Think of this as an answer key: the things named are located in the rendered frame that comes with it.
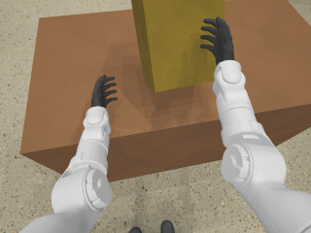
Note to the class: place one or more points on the right robot hand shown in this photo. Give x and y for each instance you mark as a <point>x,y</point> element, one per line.
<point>223,48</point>

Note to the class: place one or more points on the left robot hand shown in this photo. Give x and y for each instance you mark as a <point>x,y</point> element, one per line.
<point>99,95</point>

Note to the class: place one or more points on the carton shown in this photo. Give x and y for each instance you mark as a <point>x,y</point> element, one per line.
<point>168,35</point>

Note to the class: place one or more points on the pedestal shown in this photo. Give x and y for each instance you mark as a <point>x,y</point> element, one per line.
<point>153,132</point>

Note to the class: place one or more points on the left robot forearm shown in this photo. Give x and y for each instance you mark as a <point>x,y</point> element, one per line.
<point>93,147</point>

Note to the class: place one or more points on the right robot foot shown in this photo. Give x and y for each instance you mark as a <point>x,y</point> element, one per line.
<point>167,227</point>

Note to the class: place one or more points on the left robot upper arm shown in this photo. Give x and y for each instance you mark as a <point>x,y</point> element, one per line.
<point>78,201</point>

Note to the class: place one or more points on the right robot upper arm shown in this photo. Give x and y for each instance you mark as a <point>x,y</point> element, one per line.
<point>258,173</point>

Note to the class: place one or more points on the right robot forearm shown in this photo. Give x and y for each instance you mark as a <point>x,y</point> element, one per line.
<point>234,107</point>

